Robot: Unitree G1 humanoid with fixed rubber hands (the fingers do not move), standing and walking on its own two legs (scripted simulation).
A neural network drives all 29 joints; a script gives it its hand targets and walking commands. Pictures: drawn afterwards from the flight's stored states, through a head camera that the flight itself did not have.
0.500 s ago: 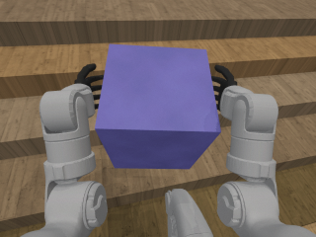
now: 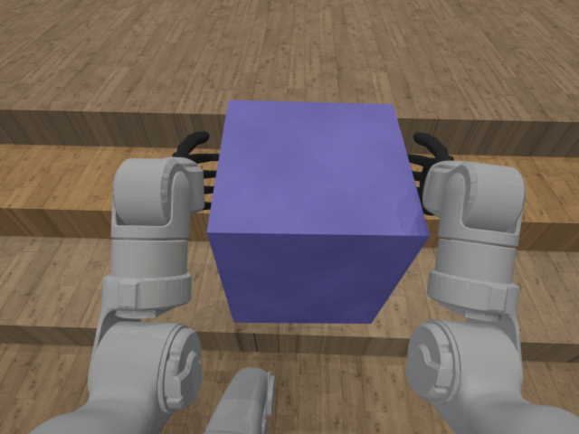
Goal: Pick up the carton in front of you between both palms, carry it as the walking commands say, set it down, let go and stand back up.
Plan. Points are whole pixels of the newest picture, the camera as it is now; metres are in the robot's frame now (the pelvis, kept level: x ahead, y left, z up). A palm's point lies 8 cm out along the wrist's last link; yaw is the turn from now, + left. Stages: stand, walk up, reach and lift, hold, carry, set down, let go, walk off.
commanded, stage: carry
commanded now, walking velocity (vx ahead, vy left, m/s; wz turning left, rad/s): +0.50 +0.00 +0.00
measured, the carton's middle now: (306, 222) +0.39 +0.03 +0.10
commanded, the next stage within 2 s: none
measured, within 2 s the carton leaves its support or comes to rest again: neither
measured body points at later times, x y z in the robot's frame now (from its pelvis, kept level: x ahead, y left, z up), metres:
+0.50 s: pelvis +0.28 +0.08 +0.14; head +0.33 +0.08 +0.59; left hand +0.69 +0.18 +0.29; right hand +0.66 -0.12 +0.30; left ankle +0.30 +0.16 -0.59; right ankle +0.29 -0.02 -0.40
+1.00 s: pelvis +0.58 +0.00 +0.27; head +0.62 +0.01 +0.72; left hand +0.95 +0.18 +0.42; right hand +0.98 -0.12 +0.41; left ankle +0.56 +0.10 -0.27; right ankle +0.65 -0.07 -0.44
